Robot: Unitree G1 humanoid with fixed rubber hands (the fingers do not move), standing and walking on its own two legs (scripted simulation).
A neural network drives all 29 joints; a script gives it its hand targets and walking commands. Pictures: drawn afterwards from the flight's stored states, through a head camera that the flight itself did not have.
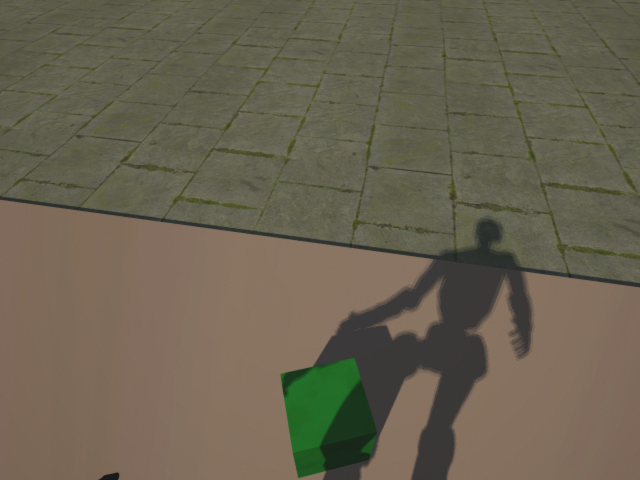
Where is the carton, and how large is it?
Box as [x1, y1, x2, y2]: [280, 358, 376, 477]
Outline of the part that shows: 354,358 280,374 292,450 298,477 366,460 369,457 376,430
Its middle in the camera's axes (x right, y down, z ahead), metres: +0.02 +0.50 +1.09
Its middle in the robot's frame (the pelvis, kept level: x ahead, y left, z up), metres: +0.44 +0.02 -0.66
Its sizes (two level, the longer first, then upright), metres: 0.210 0.200 0.250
